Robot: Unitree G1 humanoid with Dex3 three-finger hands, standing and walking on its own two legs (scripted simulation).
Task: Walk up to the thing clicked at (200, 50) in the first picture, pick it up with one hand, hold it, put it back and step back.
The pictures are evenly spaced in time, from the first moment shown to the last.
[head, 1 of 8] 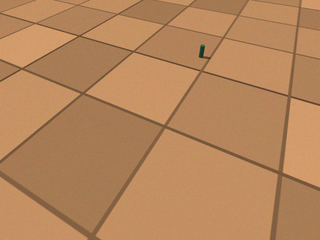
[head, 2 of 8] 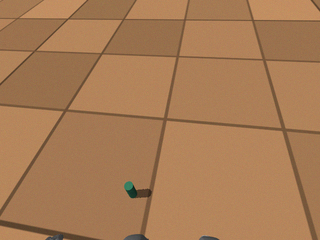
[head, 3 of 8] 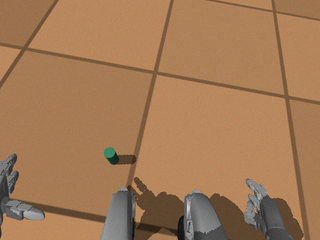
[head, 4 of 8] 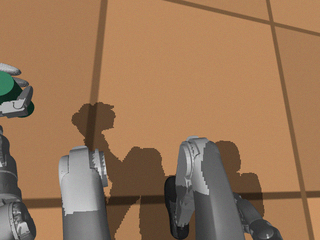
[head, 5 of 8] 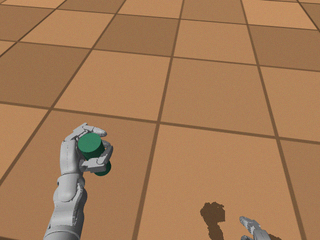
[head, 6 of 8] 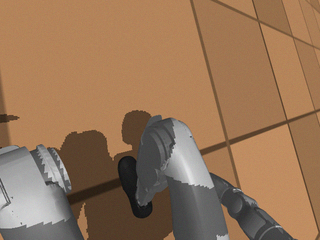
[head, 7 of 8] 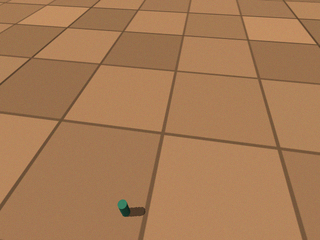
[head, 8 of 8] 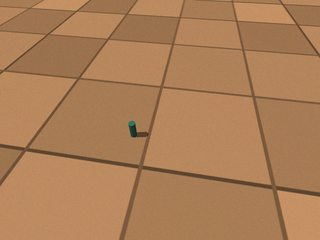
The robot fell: no
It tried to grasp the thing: yes
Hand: left
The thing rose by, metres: 0.68
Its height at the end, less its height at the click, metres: +0.00
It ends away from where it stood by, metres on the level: 0.02
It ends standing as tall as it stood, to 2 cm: yes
